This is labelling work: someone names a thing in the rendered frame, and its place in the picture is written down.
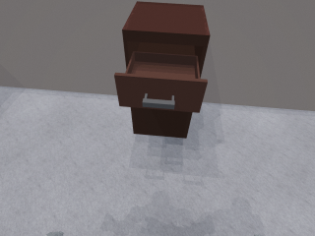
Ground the drawer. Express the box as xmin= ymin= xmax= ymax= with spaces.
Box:
xmin=114 ymin=51 xmax=208 ymax=113

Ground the cabinet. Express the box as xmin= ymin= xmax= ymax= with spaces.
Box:
xmin=122 ymin=1 xmax=211 ymax=139

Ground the handle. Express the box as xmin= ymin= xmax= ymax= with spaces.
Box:
xmin=142 ymin=93 xmax=175 ymax=110

